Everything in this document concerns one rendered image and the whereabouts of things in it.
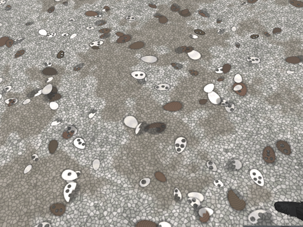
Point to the right robot hand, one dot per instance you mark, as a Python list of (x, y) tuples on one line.
[(292, 208)]

